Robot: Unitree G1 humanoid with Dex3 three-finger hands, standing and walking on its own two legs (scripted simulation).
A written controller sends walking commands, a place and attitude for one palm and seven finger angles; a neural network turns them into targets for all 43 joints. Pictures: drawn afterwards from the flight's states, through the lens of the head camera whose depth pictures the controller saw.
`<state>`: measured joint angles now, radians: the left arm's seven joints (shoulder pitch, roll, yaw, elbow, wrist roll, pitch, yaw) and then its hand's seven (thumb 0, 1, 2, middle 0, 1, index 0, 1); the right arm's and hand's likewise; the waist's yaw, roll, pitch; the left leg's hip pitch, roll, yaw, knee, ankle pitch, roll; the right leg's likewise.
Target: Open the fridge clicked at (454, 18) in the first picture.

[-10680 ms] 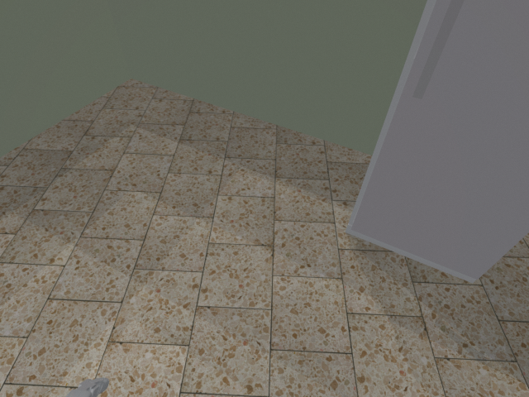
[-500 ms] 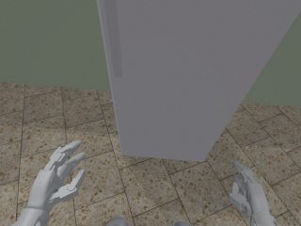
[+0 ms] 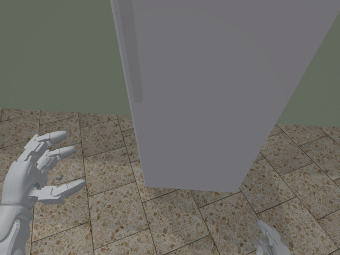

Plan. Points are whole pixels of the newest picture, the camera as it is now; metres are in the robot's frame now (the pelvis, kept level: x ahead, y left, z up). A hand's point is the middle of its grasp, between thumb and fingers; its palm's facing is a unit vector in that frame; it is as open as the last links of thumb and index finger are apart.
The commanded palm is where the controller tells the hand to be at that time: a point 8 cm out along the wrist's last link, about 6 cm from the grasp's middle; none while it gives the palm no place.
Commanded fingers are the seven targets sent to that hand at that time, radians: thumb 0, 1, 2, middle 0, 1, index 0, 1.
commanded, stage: raise the hand to about handle height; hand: left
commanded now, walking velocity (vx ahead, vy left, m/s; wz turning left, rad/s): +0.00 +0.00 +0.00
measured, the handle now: (133, 47) +0.56 +0.14 +0.22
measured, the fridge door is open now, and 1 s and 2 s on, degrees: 0 0 0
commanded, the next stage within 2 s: move the hooked fingers beside the handle in 1.20 s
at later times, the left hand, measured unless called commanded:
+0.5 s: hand (40, 142) +0.27 +0.27 +0.18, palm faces +0.05 -1.00 -0.06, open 13.9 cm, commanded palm +0.24 +0.31 +0.20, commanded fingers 0.00 -0.50 0.30 -0.30 -1.20 -0.30 -1.20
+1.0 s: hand (33, 120) +0.28 +0.26 +0.22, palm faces +0.05 -1.00 -0.04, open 14.0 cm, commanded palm +0.25 +0.31 +0.22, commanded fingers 0.00 -0.50 0.30 -0.30 -1.20 -0.30 -1.20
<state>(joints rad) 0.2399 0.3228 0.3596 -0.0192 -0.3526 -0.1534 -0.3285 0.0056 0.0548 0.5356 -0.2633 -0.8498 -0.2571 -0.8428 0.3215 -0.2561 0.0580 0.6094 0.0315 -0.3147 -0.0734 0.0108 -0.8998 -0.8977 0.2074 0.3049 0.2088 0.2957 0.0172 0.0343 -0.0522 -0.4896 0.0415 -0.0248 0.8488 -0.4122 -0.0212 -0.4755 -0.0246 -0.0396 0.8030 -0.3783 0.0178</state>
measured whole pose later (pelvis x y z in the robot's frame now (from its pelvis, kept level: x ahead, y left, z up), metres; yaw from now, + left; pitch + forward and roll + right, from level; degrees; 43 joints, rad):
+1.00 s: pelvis +0.01 -0.01 +0.03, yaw +0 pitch -4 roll +0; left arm -0.13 0.45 0.49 0.13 -0.34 0.16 -0.47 -0.01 -0.50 0.30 -0.30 -1.20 -0.30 -1.20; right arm 0.23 -0.28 0.08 0.62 0.06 -0.24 -0.10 0.01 -0.90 -0.90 0.20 0.30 0.21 0.30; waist 0.06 0.05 -0.02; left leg -0.19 0.04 -0.01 0.53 -0.29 -0.03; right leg -0.19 -0.02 -0.04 0.52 -0.27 0.01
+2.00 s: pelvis +0.02 -0.01 +0.03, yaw +0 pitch -1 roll +0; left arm -0.41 0.43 0.38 0.42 -0.25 0.15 -0.38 -0.01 -0.50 0.30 -0.30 -1.20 -0.30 -1.20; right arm 0.24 -0.28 0.08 0.64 0.07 -0.21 -0.13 0.01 -0.90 -0.90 0.20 0.30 0.21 0.30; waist 0.03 0.04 -0.01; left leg -0.22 0.03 -0.01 0.52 -0.28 -0.02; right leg -0.23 -0.03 -0.03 0.51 -0.27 0.01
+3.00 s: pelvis +0.01 +0.00 +0.02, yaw -2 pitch +7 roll -1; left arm -0.95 0.59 0.40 1.14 -0.10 -0.10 -0.33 -0.01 -0.50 0.30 -0.30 -1.20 -0.30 -1.20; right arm 0.41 -0.30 0.04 0.69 0.04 -0.12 -0.08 0.01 -0.90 -0.90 0.21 0.30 0.21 0.30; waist -0.11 0.02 -0.04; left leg -0.44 0.05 0.01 0.61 -0.30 -0.02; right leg -0.45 -0.01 -0.01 0.58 -0.26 0.01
